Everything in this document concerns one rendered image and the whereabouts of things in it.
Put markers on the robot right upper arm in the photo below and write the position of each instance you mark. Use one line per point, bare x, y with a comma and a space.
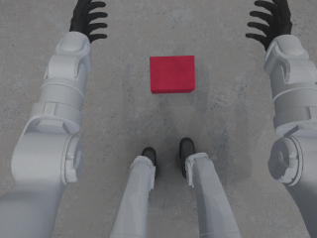
293, 162

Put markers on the carton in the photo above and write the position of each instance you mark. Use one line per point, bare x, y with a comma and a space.
172, 74

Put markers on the robot left upper arm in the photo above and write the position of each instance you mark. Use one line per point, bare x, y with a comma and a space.
44, 165

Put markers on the right robot foot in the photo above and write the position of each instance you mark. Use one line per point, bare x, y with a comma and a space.
186, 149

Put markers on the right robot shin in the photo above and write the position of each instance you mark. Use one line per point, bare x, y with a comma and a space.
197, 155

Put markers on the left robot hand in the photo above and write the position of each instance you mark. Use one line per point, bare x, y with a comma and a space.
81, 19

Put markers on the robot left forearm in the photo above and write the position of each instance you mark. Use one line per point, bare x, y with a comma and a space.
58, 109

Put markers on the right robot hand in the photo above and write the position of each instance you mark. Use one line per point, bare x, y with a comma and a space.
278, 20

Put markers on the robot right forearm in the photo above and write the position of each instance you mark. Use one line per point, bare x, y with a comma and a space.
293, 83

